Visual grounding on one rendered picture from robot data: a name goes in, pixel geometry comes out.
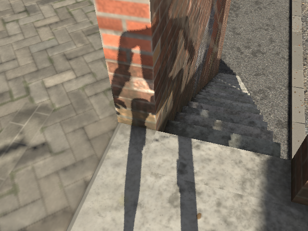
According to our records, stairs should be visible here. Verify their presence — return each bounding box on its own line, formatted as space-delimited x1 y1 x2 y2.
164 72 281 158

